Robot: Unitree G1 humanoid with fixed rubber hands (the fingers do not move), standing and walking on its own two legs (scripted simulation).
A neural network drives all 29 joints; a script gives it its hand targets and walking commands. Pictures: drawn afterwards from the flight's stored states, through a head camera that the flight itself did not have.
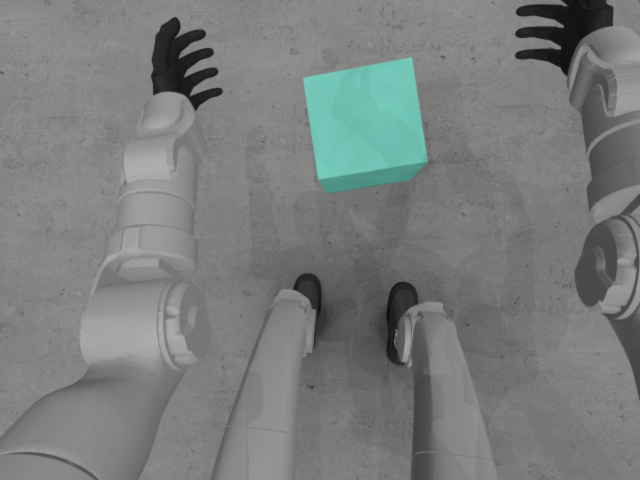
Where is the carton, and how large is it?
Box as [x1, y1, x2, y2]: [303, 57, 427, 193]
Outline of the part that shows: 411,57 303,78 318,179 327,193 408,180 427,161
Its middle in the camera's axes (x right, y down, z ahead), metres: +0.10 -0.22 +0.86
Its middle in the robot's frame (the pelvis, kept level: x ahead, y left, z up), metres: +0.57 +0.02 -0.54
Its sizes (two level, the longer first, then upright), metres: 0.210 0.200 0.250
